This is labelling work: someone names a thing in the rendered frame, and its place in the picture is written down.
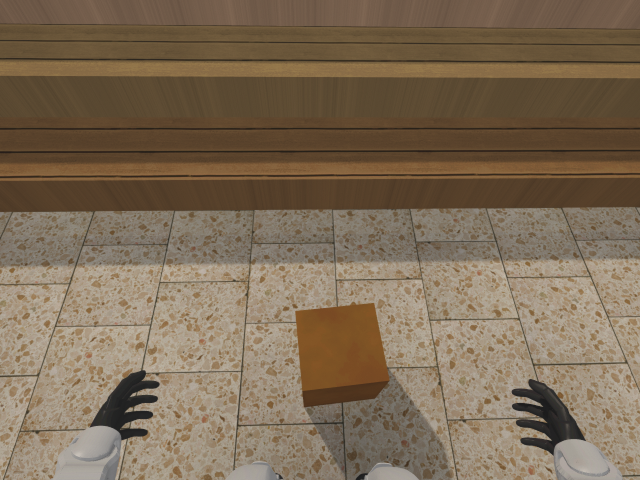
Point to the robot shin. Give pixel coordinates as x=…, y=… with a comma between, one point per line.
x=381, y=465
x=262, y=463

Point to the robot left shin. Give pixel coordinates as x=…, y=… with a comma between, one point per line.
x=262, y=463

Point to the robot right shin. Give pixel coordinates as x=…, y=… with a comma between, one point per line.
x=381, y=465

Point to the carton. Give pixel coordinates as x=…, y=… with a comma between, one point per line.
x=341, y=354

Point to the left robot hand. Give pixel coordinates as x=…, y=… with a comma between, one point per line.
x=113, y=412

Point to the robot left forearm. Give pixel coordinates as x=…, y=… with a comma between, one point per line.
x=92, y=455

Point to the right robot hand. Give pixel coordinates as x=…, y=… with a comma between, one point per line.
x=560, y=424

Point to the robot right forearm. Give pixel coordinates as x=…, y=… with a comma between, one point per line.
x=576, y=459

